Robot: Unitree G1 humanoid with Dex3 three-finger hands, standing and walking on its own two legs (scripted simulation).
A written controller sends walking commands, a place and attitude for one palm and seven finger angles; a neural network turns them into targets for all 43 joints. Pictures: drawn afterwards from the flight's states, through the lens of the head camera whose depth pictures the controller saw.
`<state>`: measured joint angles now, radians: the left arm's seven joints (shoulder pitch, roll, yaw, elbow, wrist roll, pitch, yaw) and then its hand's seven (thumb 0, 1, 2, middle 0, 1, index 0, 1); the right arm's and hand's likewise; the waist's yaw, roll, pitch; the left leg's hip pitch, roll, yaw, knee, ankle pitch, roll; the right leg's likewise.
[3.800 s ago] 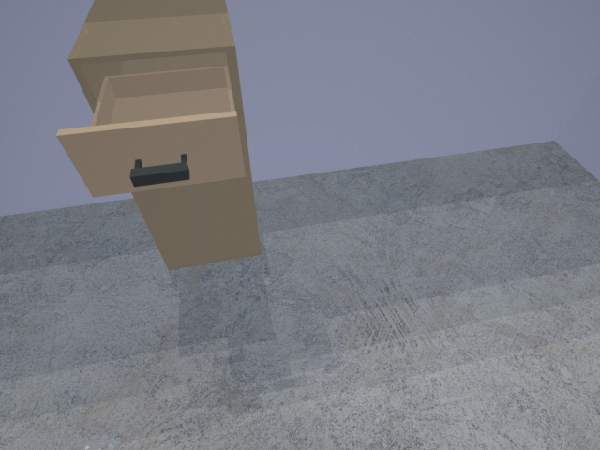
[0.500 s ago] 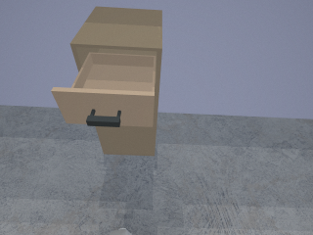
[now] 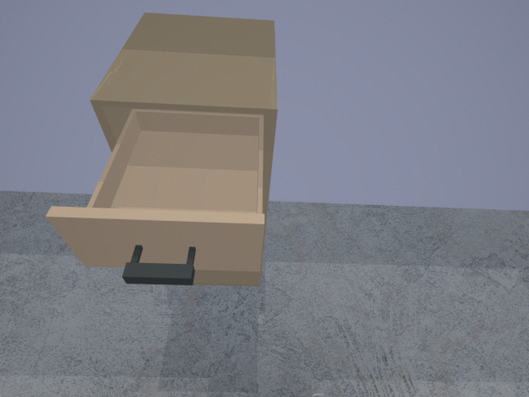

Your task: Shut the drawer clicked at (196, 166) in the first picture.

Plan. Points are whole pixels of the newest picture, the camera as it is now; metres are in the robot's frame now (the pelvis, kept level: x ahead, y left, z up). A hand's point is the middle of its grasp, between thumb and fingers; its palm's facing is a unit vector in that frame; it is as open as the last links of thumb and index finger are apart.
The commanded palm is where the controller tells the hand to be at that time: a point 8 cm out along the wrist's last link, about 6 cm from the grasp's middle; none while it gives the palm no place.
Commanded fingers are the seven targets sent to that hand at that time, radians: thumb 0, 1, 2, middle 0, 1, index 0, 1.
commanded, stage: come to a stop and stand still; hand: left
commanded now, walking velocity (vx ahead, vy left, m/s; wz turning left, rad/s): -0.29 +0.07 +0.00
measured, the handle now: (162, 262) +0.32 +0.19 -0.01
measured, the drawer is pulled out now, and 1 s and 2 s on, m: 0.28 0.28 0.28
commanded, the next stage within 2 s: none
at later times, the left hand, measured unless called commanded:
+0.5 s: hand out of the picture +0.03 +0.21 -0.19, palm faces +0.09 -0.97 -0.21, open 7.4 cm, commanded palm none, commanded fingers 0.00 0.90 0.90 -0.20 -0.30 -0.20 -0.30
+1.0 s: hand out of the picture -0.02 +0.16 -0.18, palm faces -0.03 -0.98 -0.21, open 7.4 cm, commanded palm none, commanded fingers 0.00 0.90 0.90 -0.20 -0.30 -0.20 -0.30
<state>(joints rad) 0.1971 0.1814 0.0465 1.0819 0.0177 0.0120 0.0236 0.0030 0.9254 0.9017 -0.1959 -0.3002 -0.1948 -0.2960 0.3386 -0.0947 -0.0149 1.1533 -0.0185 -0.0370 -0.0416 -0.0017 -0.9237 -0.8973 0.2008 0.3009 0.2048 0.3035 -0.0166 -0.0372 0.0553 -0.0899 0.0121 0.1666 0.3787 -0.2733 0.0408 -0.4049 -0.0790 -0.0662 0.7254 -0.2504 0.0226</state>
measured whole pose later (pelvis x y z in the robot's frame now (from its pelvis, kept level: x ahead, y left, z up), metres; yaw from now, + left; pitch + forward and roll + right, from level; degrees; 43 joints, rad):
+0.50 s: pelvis -0.03 +0.01 -0.02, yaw +1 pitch -2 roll +0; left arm 0.20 0.21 0.06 1.00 0.02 0.05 0.03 0.00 0.91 0.90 -0.20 -0.30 -0.20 -0.30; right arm 0.19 -0.19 -0.05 1.01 -0.02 0.01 -0.02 0.00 -0.91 -0.90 0.20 0.30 0.20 0.30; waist 0.02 -0.04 0.02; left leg -0.22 0.03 0.04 0.57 -0.33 -0.01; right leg -0.39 -0.07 -0.07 0.58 -0.24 0.02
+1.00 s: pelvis -0.02 -0.02 -0.02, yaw +0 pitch +3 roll +0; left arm 0.31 0.14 -0.01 1.06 0.01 -0.02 0.03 0.00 0.91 0.90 -0.20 -0.30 -0.20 -0.30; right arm 0.30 -0.17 -0.03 1.09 -0.02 0.02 -0.02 0.01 -0.91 -0.90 0.20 0.30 0.20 0.30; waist -0.03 0.04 0.03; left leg -0.30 0.07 0.03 0.62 -0.35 -0.01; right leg -0.26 0.02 -0.06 0.59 -0.38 -0.04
